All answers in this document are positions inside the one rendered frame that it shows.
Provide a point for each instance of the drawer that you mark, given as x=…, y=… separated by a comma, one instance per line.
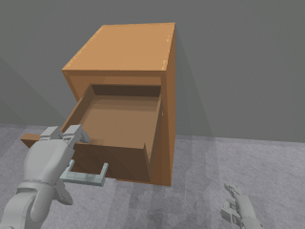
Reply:
x=123, y=122

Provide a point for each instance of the left robot forearm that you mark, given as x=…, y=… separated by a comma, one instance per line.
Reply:
x=29, y=207

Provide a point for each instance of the left robot hand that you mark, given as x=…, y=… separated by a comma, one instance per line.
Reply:
x=48, y=158

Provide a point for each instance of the cabinet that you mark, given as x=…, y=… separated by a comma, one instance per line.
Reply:
x=133, y=54

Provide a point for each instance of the handle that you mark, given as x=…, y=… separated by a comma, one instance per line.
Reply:
x=84, y=178

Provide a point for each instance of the right robot forearm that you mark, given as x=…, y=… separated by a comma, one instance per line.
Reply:
x=250, y=223

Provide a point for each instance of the right robot hand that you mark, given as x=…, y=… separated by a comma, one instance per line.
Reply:
x=242, y=207

